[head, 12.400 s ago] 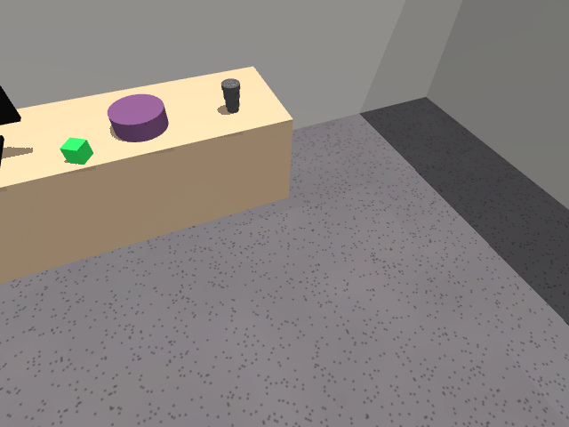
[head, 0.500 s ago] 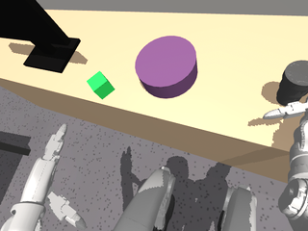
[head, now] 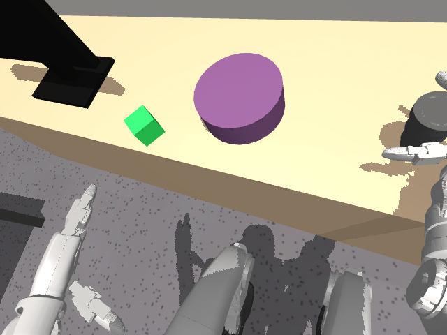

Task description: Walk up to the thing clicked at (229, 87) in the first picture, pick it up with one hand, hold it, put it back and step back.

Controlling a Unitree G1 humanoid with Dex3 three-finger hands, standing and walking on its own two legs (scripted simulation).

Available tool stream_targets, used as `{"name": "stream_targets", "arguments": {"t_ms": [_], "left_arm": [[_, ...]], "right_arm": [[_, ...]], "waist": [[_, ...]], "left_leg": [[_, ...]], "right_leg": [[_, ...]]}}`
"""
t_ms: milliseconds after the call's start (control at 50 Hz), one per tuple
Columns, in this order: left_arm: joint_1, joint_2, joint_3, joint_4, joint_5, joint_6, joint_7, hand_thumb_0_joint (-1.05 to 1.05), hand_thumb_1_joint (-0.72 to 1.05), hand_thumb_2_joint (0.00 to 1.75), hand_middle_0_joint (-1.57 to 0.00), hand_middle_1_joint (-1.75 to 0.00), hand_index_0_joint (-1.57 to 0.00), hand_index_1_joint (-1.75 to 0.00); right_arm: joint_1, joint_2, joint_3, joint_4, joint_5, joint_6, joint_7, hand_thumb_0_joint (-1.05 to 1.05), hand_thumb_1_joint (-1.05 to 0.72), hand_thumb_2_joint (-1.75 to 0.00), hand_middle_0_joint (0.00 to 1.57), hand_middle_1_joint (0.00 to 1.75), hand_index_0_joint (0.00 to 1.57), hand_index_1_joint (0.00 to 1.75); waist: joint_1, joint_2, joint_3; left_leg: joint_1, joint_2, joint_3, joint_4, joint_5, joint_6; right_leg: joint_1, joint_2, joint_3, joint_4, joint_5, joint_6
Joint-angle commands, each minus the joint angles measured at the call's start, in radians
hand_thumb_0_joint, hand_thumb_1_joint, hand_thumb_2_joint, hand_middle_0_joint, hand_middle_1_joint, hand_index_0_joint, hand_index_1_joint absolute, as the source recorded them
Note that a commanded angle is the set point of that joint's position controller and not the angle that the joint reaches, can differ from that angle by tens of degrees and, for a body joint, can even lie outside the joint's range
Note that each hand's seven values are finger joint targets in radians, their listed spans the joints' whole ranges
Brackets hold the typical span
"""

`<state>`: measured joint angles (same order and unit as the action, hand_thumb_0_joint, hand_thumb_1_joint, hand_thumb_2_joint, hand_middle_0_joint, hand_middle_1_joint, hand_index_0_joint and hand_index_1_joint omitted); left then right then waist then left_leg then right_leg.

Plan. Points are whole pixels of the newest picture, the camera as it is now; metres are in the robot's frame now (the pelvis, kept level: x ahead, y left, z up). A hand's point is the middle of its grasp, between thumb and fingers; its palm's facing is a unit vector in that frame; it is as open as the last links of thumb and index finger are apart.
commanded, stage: close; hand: right
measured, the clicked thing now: (425, 129) +0.52 -0.21 -0.06
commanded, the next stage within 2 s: settle in 0.36 s
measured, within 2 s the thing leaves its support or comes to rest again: leaves its support in 0.74 s
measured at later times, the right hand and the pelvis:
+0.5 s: hand (431, 126) +0.51 -0.21 -0.03, palm faces +0.19 +0.98 +0.02, open 9.6 cm; pelvis +0.00 +0.00 +0.00, yaw +0 degrees
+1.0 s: hand out of the picture +0.50 -0.22 +0.01, palm faces +0.19 +0.98 +0.00, open 9.7 cm; pelvis +0.00 +0.00 +0.03, yaw -1 degrees
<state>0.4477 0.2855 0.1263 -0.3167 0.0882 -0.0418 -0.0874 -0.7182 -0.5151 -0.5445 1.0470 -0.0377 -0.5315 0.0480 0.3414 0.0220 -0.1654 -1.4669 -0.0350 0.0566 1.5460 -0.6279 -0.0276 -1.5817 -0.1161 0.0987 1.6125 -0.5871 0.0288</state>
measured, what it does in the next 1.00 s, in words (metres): stands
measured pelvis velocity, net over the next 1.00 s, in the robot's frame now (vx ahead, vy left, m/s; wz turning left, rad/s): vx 0.00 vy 0.00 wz -0.02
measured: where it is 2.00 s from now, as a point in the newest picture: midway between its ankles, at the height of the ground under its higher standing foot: outside the picture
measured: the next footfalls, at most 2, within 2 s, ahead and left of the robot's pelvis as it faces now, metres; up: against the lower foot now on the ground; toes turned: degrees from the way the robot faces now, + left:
none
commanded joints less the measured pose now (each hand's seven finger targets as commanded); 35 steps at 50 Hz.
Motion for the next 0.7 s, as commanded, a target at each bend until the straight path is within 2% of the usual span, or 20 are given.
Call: {"name": "stream_targets", "arguments": {"t_ms": [0, 40, 80, 100, 160, 180, 200, 260, 280, 320, 340, 380, 440, 460, 520, 580, 620, 640, 660, 680], "left_arm": [[0.068, 0.195, 0.16, -0.202, -0.004, -0.048, 0.032, 0.0, -0.55, 0.06, -0.04, -0.05, -0.04, -0.05], [0.076, 0.177, 0.155, -0.156, -0.006, -0.047, 0.034, 0.0, -0.55, 0.05, -0.04, -0.05, -0.04, -0.05], [0.046, 0.18, 0.145, -0.18, -0.007, -0.053, 0.037, 0.0, -0.55, 0.05, -0.04, -0.05, -0.04, -0.05], [0.048, 0.185, 0.148, -0.197, -0.005, -0.053, 0.038, 0.0, -0.55, 0.05, -0.04, -0.05, -0.04, -0.05], [0.054, 0.188, 0.147, -0.233, -0.002, -0.053, 0.037, 0.0, -0.55, 0.05, -0.04, -0.05, -0.04, -0.05], [0.068, 0.18, 0.144, -0.212, -0.002, -0.054, 0.035, 0.0, -0.55, 0.05, -0.04, -0.05, -0.04, -0.05], [0.076, 0.188, 0.155, -0.194, -0.003, -0.056, 0.036, 0.0, -0.54, 0.05, -0.04, -0.05, -0.04, -0.05], [0.066, 0.181, 0.135, -0.217, -0.002, -0.061, 0.031, 0.0, -0.55, 0.05, -0.04, -0.05, -0.04, -0.05], [0.076, 0.18, 0.139, -0.212, -0.005, -0.06, 0.03, 0.0, -0.55, 0.05, -0.04, -0.04, -0.04, -0.05], [0.077, 0.17, 0.137, -0.189, -0.007, -0.061, 0.03, 0.0, -0.58, 0.07, -0.06, -0.05, -0.05, -0.06], [0.08, 0.171, 0.135, -0.188, -0.006, -0.062, 0.03, 0.0, -0.55, 0.05, -0.04, -0.05, -0.04, -0.05], [0.07, 0.163, 0.126, -0.166, -0.006, -0.063, 0.032, 0.0, -0.55, 0.05, -0.04, -0.05, -0.04, -0.05], [0.035, 0.183, 0.135, -0.18, 0.0, -0.068, 0.038, 0.0, -0.55, 0.05, -0.04, -0.05, -0.04, -0.05], [0.041, 0.182, 0.137, -0.177, 0.001, -0.066, 0.038, 0.0, -0.58, 0.07, -0.06, -0.05, -0.05, -0.06], [0.064, 0.204, 0.158, -0.245, -0.003, -0.065, 0.039, 0.0, -0.58, 0.07, -0.06, -0.05, -0.05, -0.06], [0.096, 0.197, 0.157, -0.222, -0.008, -0.056, 0.038, 0.0, -0.57, 0.07, -0.06, -0.05, -0.05, -0.06], [0.108, 0.168, 0.132, -0.168, -0.009, -0.053, 0.034, 0.0, -0.57, 0.06, -0.05, -0.05, -0.04, -0.06], [0.078, 0.167, 0.125, -0.191, -0.011, -0.057, 0.035, 0.0, -0.57, 0.07, -0.05, -0.05, -0.04, -0.06], [0.076, 0.168, 0.13, -0.176, -0.01, -0.057, 0.038, 0.0, -0.57, 0.07, -0.05, -0.05, -0.04, -0.06], [0.073, 0.166, 0.123, -0.153, -0.01, -0.057, 0.039, 0.0, -0.57, 0.07, -0.05, -0.05, -0.04, -0.06]], "right_arm": [[-0.334, -0.17, 0.014, -0.204, 0.0, -0.069, -0.003, 0.0, 0.24, -0.43, 0.96, 0.7, 0.95, 0.7], [-0.358, -0.153, 0.019, -0.153, 0.005, -0.072, -0.004, 0.0, 0.15, -0.49, 1.0, 0.75, 0.99, 0.75], [-0.373, -0.195, 0.006, -0.163, 0.001, -0.08, -0.01, 0.0, 0.09, -0.55, 1.03, 0.8, 1.02, 0.8], [-0.377, -0.197, 0.011, -0.151, -0.01, -0.083, -0.011, 0.0, 0.05, -0.57, 1.07, 0.83, 1.06, 0.83], [-0.426, -0.207, 0.011, -0.174, -0.014, -0.087, -0.013, 0.0, -0.02, -0.66, 1.11, 0.91, 1.11, 0.91], [-0.387, -0.181, 0.022, -0.126, -0.008, -0.082, -0.01, 0.0, -0.05, -0.7, 1.15, 0.95, 1.14, 0.95], [-0.396, -0.194, 0.011, -0.131, -0.002, -0.082, -0.009, 0.0, -0.07, -0.76, 1.15, 0.99, 1.15, 0.99], [-0.354, -0.218, -0.012, -0.154, -0.001, -0.082, -0.007, 0.0, -0.1, -0.85, 1.18, 1.06, 1.19, 1.07], [-0.333, -0.215, -0.014, -0.131, 0.001, -0.08, -0.003, 0.0, -0.13, -0.89, 1.22, 1.1, 1.22, 1.1], [-0.327, -0.193, 0.004, -0.155, 0.005, -0.082, 0.004, 0.0, -0.17, -0.99, 1.16, 1.19, 1.19, 1.19], [-0.336, -0.193, 0.004, -0.182, 0.006, -0.085, 0.008, 0.0, -0.18, -0.91, 1.24, 1.13, 1.27, 1.13], [-0.332, -0.195, 0.01, -0.164, 0.007, -0.084, 0.013, 0.0, -0.16, -0.9, 1.26, 1.13, 1.26, 1.13], [-0.327, -0.212, -0.012, -0.135, 0.008, -0.089, 0.009, 0.0, -0.13, -0.9, 1.26, 1.13, 1.26, 1.13], [-0.325, -0.216, -0.017, -0.119, 0.007, -0.091, 0.008, 0.0, -0.15, -0.98, 1.18, 1.21, 1.2, 1.21], [-0.332, -0.215, -0.011, -0.157, 0.003, -0.091, 0.014, 0.0, -0.2, -1.14, 1.19, 1.26, 1.22, 1.26], [-0.36, -0.249, -0.02, -0.222, 0.003, -0.08, 0.018, 0.0, -0.25, -1.19, 1.23, 1.31, 1.26, 1.31], [-0.345, -0.189, 0.008, -0.211, 0.017, -0.069, 0.023, 0.0, -0.22, -1.19, 1.25, 1.33, 1.28, 1.33], [-0.375, -0.222, -0.005, -0.286, 0.02, -0.071, 0.019, 0.0, -0.21, -1.17, 1.24, 1.31, 1.27, 1.31], [-0.39, -0.24, -0.006, -0.298, 0.016, -0.07, 0.015, 0.0, -0.2, -1.18, 1.24, 1.32, 1.27, 1.32], [-0.409, -0.224, 0.012, -0.308, 0.019, -0.069, 0.015, 0.0, -0.18, -1.15, 1.24, 1.3, 1.27, 1.3]], "waist": [[-0.005, -0.31, -0.557], [0.025, -0.281, -0.495], [0.014, -0.285, -0.498], [0.022, -0.302, -0.502], [0.015, -0.33, -0.553], [0.018, -0.339, -0.519], [0.019, -0.331, -0.512], [-0.011, -0.339, -0.546], [-0.01, -0.33, -0.534], [-0.018, -0.349, -0.524], [-0.015, -0.36, -0.534], [-0.02, -0.354, -0.509], [0.0, -0.288, -0.516], [0.0, -0.278, -0.511], [0.013, -0.29, -0.565], [-0.01, -0.344, -0.601], [-0.012, -0.365, -0.547], [-0.036, -0.378, -0.584], [-0.038, -0.396, -0.592], [-0.033, -0.415, -0.592]], "left_leg": [[0.207, -0.039, 0.013, -0.194, 0.319, 0.048], [0.192, -0.037, 0.005, -0.206, 0.299, 0.044], [0.188, -0.035, -0.004, -0.208, 0.271, 0.045], [0.181, -0.033, 0.005, -0.198, 0.256, 0.049], [0.189, -0.035, 0.011, -0.201, 0.263, 0.051], [0.183, -0.033, 0.009, -0.203, 0.266, 0.051], [0.19, -0.034, 0.006, -0.211, 0.269, 0.048], [0.199, -0.037, 0.02, -0.191, 0.297, 0.053], [0.199, -0.037, 0.021, -0.192, 0.297, 0.053], [0.19, -0.035, 0.017, -0.19, 0.292, 0.055], [0.187, -0.036, 0.018, -0.189, 0.295, 0.055], [0.175, -0.037, 0.015, -0.19, 0.28, 0.055], [0.204, -0.035, 0.003, -0.192, 0.309, 0.046], [0.204, -0.038, -0.001, -0.197, 0.308, 0.044], [0.239, -0.036, -0.001, -0.21, 0.298, 0.045], [0.24, -0.037, 0.005, -0.212, 0.324, 0.047], [0.215, -0.036, 0.011, -0.212, 0.304, 0.051], [0.216, -0.035, 0.011, -0.21, 0.305, 0.052], [0.215, -0.033, 0.009, -0.215, 0.303, 0.051], [0.211, -0.032, 0.013, -0.21, 0.299, 0.055]], "right_leg": [[0.569, 0.045, -0.015, -0.194, 0.282, -0.045], [0.521, 0.045, -0.015, -0.185, 0.237, -0.048], [0.507, 0.043, -0.014, -0.192, 0.205, -0.047], [0.533, 0.045, -0.012, -0.203, 0.2, -0.04], [0.589, 0.047, -0.008, -0.211, 0.223, -0.038], [0.578, 0.046, -0.011, -0.21, 0.226, -0.038], [0.565, 0.047, -0.012, -0.207, 0.221, -0.04], [0.592, 0.047, -0.01, -0.215, 0.275, -0.036], [0.588, 0.049, -0.011, -0.215, 0.277, -0.035], [0.589, 0.046, -0.015, -0.218, 0.277, -0.034], [0.602, 0.045, -0.013, -0.22, 0.286, -0.032], [0.576, 0.043, -0.012, -0.221, 0.262, -0.035], [0.515, 0.042, -0.012, -0.182, 0.254, -0.046], [0.496, 0.043, -0.014, -0.178, 0.244, -0.049], [0.545, 0.046, -0.014, -0.193, 0.237, -0.046], [0.617, 0.048, -0.016, -0.205, 0.29, -0.042], [0.61, 0.049, -0.02, -0.226, 0.274, -0.036], [0.637, 0.046, -0.017, -0.23, 0.289, -0.035], [0.666, 0.045, -0.02, -0.23, 0.297, -0.033], [0.684, 0.045, -0.019, -0.238, 0.298, -0.027]]}}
